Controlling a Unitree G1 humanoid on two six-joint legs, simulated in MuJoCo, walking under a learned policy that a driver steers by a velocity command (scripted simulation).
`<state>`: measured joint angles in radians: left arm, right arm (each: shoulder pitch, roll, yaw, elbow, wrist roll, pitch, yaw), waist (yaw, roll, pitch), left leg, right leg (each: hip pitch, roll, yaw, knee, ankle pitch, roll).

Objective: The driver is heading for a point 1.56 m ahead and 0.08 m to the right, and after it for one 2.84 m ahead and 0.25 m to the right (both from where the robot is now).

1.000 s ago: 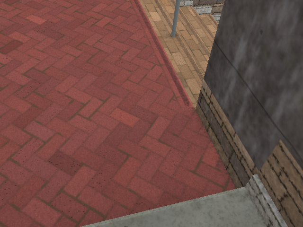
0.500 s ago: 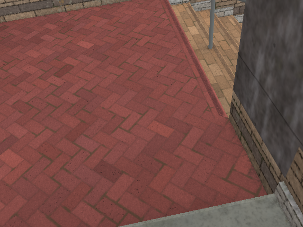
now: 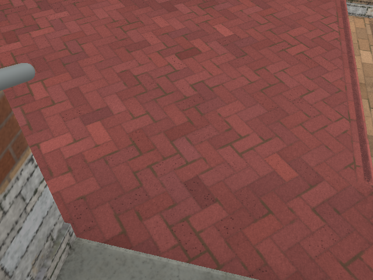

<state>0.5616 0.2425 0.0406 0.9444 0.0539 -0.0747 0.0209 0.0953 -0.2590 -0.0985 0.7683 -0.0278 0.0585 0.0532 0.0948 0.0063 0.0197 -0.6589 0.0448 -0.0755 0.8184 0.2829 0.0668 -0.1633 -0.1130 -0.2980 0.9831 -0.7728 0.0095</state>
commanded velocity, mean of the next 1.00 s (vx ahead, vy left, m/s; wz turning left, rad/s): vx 0.48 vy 0.00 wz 0.05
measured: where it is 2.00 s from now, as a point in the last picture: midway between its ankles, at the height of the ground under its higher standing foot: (165, 198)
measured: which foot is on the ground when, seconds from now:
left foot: up 0.00-0.12, down 0.14-0.84, up 0.86-1.00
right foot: down 0.00-0.14, up 0.16-0.82, down 0.84-1.00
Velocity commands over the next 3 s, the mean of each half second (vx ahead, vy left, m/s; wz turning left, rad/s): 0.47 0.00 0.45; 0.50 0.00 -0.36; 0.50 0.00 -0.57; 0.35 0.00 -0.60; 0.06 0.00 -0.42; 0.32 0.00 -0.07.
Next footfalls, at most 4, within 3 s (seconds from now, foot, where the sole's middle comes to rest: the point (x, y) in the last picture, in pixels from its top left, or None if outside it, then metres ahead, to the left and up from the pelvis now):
0.14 left None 0.21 0.14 -0.85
0.84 right None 0.55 0.13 -1.00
1.40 left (138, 230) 0.89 0.34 -1.15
1.82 right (188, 197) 1.11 0.11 -1.15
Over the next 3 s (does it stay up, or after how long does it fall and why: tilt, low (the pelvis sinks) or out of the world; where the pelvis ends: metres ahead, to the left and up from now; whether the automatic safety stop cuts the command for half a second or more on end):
stays up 1.27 0.11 -0.38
